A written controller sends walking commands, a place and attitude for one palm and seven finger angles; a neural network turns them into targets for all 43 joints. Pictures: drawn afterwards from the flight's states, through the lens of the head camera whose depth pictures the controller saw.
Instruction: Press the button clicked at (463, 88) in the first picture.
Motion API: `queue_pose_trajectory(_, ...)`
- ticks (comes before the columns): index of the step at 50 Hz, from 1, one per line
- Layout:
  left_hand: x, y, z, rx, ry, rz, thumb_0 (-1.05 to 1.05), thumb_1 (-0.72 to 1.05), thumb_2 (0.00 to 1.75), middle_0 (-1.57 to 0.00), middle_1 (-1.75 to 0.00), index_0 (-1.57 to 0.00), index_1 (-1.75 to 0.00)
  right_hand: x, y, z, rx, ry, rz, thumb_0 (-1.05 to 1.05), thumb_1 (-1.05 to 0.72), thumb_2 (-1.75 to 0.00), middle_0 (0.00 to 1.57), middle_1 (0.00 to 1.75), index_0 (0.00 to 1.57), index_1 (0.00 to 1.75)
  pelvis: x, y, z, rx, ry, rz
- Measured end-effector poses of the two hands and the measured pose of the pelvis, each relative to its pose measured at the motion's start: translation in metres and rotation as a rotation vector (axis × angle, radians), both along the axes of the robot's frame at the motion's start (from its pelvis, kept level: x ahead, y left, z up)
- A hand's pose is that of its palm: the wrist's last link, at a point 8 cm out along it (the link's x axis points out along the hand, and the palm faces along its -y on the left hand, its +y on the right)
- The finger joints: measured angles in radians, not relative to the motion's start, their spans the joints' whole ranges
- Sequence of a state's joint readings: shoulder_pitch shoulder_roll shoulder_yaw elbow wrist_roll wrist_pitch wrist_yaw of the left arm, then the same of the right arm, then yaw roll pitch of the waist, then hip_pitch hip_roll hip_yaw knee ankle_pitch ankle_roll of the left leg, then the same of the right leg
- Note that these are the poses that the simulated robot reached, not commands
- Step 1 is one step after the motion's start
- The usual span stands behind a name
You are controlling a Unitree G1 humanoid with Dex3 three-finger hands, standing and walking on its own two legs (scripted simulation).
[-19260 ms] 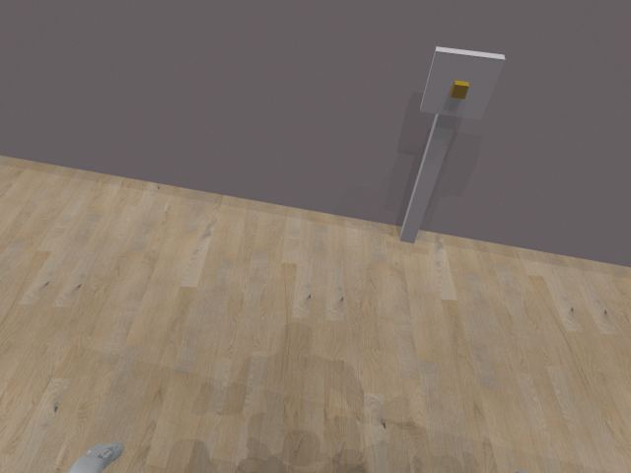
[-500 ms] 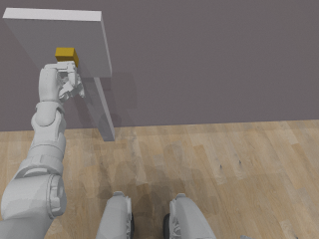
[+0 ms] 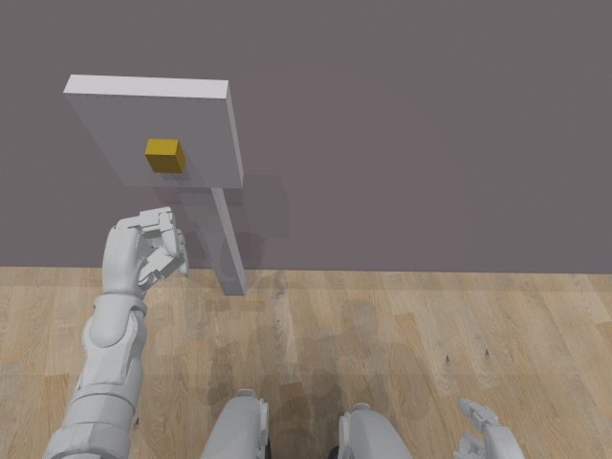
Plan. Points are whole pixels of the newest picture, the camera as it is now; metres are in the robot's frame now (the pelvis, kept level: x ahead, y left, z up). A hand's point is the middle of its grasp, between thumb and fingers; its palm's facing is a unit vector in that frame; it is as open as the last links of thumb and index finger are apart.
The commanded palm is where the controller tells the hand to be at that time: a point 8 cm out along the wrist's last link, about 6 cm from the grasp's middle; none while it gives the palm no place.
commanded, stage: pull the fist back off the button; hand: left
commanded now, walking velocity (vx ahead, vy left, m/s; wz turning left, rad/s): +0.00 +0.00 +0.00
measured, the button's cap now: (166, 154) +0.49 +0.21 +0.05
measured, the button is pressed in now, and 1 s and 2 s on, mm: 0 0 0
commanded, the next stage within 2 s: draw the hand back to the body in 0.06 s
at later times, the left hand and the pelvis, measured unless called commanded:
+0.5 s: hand (139, 274) +0.30 +0.19 +0.09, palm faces +0.05 -1.00 -0.05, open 3.1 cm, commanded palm +0.27 +0.24 +0.10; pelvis +0.00 -0.01 +0.04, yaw +1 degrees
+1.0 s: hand (17, 305) +0.24 +0.23 +0.18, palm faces +0.30 -0.89 -0.34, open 3.1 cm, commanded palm +0.20 +0.27 +0.21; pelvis +0.03 +0.00 +0.10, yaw +2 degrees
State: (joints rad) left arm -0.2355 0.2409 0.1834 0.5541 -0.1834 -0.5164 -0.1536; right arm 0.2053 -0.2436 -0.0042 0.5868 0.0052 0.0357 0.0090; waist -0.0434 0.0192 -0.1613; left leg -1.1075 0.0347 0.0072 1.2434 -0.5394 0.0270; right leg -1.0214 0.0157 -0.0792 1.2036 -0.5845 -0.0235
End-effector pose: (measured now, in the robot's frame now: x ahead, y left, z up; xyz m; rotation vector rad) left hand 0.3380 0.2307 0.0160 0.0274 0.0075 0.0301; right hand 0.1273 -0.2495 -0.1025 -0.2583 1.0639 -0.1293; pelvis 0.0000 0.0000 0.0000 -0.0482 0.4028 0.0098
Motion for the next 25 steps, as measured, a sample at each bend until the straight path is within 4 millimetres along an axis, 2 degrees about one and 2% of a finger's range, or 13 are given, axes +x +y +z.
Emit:
queue_pose_trajectory(6, -0.008, -0.006, 0.004, 0.003, -0.013, -0.011, 0.02, 0.9, 0.9, -1.3, -1.5, -1.3, -1.5, 0.016, 0.001, -0.001, 0.004, -0.048, 0.027, 0.0, -0.91, -0.9, 0.2, 0.3, 0.2, 0.3, -0.002, -0.003, -0.002, 0.003, -0.007, 0.006)
queue_pose_trajectory(11, -0.008, -0.009, 0.008, 0.006, -0.019, -0.008, 0.02, 0.9, 0.9, -1.3, -1.5, -1.3, -1.5, 0.015, 0.001, -0.002, 0.012, -0.064, 0.027, 0.0, -0.91, -0.9, 0.2, 0.3, 0.2, 0.3, -0.006, -0.006, -0.004, 0.006, -0.017, 0.006)
queue_pose_trajectory(20, -0.04, 0.003, 0.055, 0.03, -0.02, 0.012, 0.02, 0.9, 0.9, -1.3, -1.5, -1.3, -1.5, -0.002, 0.003, 0.022, 0.047, -0.077, -0.015, 0.01, -0.91, -0.9, 0.2, 0.3, 0.2, 0.3, -0.005, -0.011, 0.022, 0.015, -0.092, 0.004)
queue_pose_trajectory(25, -0.058, 0.009, 0.078, 0.026, -0.022, 0.016, 0.02, 0.9, 0.9, -1.3, -1.5, -1.3, -1.5, -0.001, -0.001, 0.041, 0.038, -0.115, -0.015, 0.01, -0.91, -0.9, 0.2, 0.3, 0.2, 0.3, -0.002, -0.012, 0.037, 0.016, -0.135, 0.014)
